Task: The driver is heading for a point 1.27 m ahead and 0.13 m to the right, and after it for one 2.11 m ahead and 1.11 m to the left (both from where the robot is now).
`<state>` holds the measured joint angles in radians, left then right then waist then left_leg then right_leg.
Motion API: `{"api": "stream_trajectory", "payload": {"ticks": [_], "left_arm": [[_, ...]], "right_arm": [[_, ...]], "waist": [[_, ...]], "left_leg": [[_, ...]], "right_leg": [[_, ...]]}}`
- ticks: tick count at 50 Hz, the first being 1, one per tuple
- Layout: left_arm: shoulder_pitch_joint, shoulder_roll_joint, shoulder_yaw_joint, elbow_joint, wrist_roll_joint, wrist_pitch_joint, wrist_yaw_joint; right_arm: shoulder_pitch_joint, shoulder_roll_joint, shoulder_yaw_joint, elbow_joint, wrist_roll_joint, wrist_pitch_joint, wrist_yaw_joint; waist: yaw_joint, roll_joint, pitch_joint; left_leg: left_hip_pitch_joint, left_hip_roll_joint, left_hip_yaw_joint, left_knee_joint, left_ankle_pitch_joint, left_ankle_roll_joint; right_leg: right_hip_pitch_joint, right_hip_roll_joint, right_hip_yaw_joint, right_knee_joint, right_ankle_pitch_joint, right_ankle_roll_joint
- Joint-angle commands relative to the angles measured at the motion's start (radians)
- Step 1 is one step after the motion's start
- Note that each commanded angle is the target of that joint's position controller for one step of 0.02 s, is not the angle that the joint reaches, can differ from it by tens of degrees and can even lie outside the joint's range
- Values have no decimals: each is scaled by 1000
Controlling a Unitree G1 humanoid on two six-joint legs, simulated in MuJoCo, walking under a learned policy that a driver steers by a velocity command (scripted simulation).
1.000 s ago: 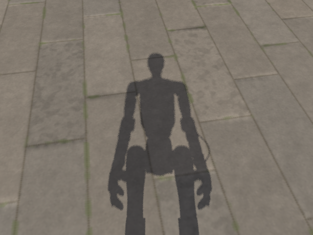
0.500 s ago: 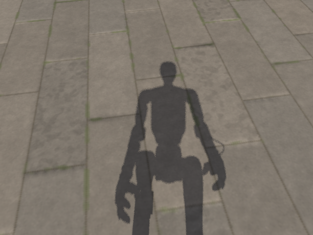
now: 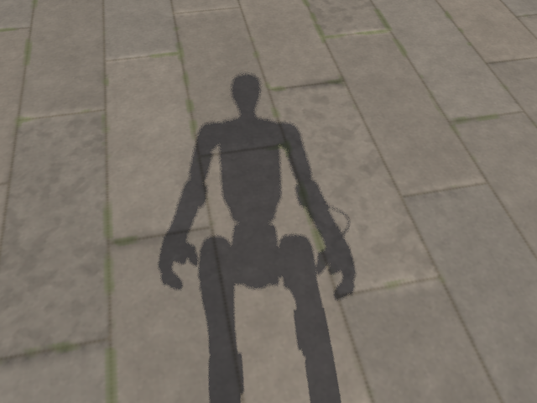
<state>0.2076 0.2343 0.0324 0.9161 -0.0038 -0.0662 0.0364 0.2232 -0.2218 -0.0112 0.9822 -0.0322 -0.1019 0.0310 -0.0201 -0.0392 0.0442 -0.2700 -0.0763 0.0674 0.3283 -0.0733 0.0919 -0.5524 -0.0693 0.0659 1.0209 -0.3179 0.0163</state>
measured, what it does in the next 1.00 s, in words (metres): walks ahead: right foot, then left foot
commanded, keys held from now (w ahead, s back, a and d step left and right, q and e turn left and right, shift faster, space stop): no key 0.16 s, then w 0.84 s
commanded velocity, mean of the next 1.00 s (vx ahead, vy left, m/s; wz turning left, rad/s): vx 0.34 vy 0.00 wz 0.00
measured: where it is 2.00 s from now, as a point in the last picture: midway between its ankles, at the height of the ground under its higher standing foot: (263, 255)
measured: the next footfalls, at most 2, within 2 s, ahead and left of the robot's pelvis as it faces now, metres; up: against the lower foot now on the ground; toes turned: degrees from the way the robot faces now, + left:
right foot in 0.16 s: +0.13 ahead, -0.15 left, +0.00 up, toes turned +1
left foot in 0.50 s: +0.16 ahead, +0.12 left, +0.00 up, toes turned +3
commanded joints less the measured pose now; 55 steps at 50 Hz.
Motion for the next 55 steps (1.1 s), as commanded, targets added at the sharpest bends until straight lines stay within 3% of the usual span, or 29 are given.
{"api": "stream_trajectory", "payload": {"ticks": [1,5,8,9,10,11,13,15,17,21,24,25,26,27,28,30,32,35,38,42,45,47,48,49,50,51,52,53,55], "left_arm": [[157,13,1,8,10,30,13],[63,56,14,-7,6,57,12],[69,68,23,5,26,51,12],[100,95,27,11,26,48,14],[88,180,52,32,5,49,15],[116,157,58,37,-6,45,8],[144,163,66,44,-2,23,4],[148,132,63,42,0,-12,1],[108,123,61,31,-16,-23,-3],[79,163,75,36,-29,-8,-8],[75,110,63,38,-29,-3,-9],[27,34,43,14,-17,-9,-16],[0,-5,32,-42,-17,-32,-13],[-40,61,42,-53,-32,-49,-17],[-43,96,47,-52,-38,-56,-26],[-9,94,52,-22,-13,-57,-26],[-15,74,52,-16,-9,-51,-28],[-107,36,41,-51,-7,-42,-35],[-235,10,23,-97,-16,-42,-48],[-346,25,13,-140,-26,-40,-71],[-359,52,17,-163,-25,-47,-87],[-230,106,43,-134,-20,-49,-84],[-49,152,68,-80,-22,-47,-77],[153,226,89,-37,-9,-43,-65],[222,283,95,-14,3,-38,-69],[208,188,71,-13,-2,-35,-69],[97,149,57,-30,-9,-37,-66],[4,119,46,-51,-7,-41,-68],[-61,70,32,-49,10,-51,-77]], "right_arm": [[-82,-129,-18,-59,-1,-8,-20],[-40,-147,-23,-37,20,23,-35],[-3,-84,-2,-17,35,34,-40],[28,-81,-3,-12,32,34,-40],[101,-68,-7,-7,37,37,-46],[54,-89,-11,-9,38,40,-54],[-2,-87,-19,-31,49,35,-56],[-25,-113,-34,-39,52,23,-44],[-43,-94,-37,-43,59,9,-35],[-16,-53,-31,-10,51,6,-30],[151,-83,-49,55,57,22,-37],[256,-144,-64,74,50,23,-45],[341,-279,-92,77,43,23,-40],[304,-229,-74,76,28,5,-35],[228,-163,-55,48,29,-9,-30],[124,-138,-43,10,36,-16,-15],[154,-100,-30,20,29,-6,-16],[213,-109,-28,39,29,5,-32],[239,-135,-32,42,33,8,-44],[295,-138,-39,68,46,12,-45],[290,-148,-51,76,48,22,-48],[260,-170,-60,66,44,29,-48],[238,-161,-56,55,39,34,-47],[225,-136,-44,25,24,32,-44],[367,23,0,23,32,9,-28],[301,-73,-24,34,59,-21,-21],[187,-131,-41,-9,81,-35,-22],[125,-137,-44,-24,79,-38,-31],[131,-107,-58,-24,56,-14,-45]], "waist": [[72,123,-135],[36,122,-97],[50,71,-50],[30,27,-54],[-33,-138,-46],[21,-167,-21],[46,-216,10],[51,-165,-14],[32,-104,-41],[-3,-104,-67],[-72,-45,-78],[-108,143,-80],[-125,385,-78],[-104,293,-29],[-66,218,19],[-14,135,22],[-8,133,9],[-21,121,15],[-48,121,34],[-69,125,78],[-37,130,71],[45,163,-30],[131,160,-132],[197,67,-284],[117,-218,-469],[150,-145,-440],[127,-115,-258],[89,-12,-176],[13,4,-103]], "left_leg": [[-104,248,-92,-95,506,168],[-113,264,-172,-120,-54,145],[-143,197,-184,-45,-287,54],[-150,148,-157,34,-350,23],[-178,50,-51,81,-407,5],[-168,20,11,207,-423,-19],[-260,35,-11,430,-376,-10],[-376,103,-92,591,-416,6],[-366,129,-91,513,-378,10],[-32,55,25,232,-204,-23],[224,73,-12,137,-192,-17],[333,258,-269,5,-317,33],[431,470,-655,-156,-509,172],[374,513,-761,-177,-628,222],[345,467,-673,-172,-596,182],[276,380,-474,-176,-332,114],[236,317,-324,-188,-83,85],[232,281,-215,-186,131,86],[200,265,-163,-204,137,77],[271,305,-155,-196,127,84],[362,340,-144,-124,289,68],[373,326,-116,42,645,46],[303,281,-84,237,721,21],[54,224,-54,556,431,-9],[-325,27,-84,930,-375,-70],[-428,55,-220,1060,-471,-48],[-495,110,-185,1075,-396,-34],[-447,163,-158,1029,-299,-33],[-327,218,-155,923,-219,-36]], "right_leg": [[255,-11,-20,-195,108,18],[295,1,-25,-365,140,9],[400,-8,-16,-584,209,-35],[411,-61,37,-603,215,-62],[369,-69,75,-627,-42,-118],[306,-91,154,-736,-331,-154],[327,-222,377,-865,-413,-228],[408,-279,431,-864,-279,-258],[428,-236,333,-857,-179,-216],[255,-120,120,-814,-81,-174],[86,-69,74,-656,-150,-133],[-61,11,-35,-349,-105,-72],[-308,102,-100,-99,-198,-56],[-402,27,-1,86,-187,-78],[-451,-14,23,136,-71,-102],[-384,-55,4,89,95,-102],[-296,-58,-29,18,185,-84],[-265,-37,-67,-131,276,-53],[-174,-3,-94,-335,378,-42],[-145,13,-99,-450,386,-55],[-96,28,-101,-505,306,-96],[129,90,-145,-510,255,-133],[370,102,-145,-517,277,-167],[718,-83,66,-480,286,-232],[1055,-344,580,-606,89,-408],[1005,-322,671,-706,11,-377],[844,-285,496,-727,75,-322],[665,-247,362,-759,191,-293],[442,-172,203,-819,290,-259]]}}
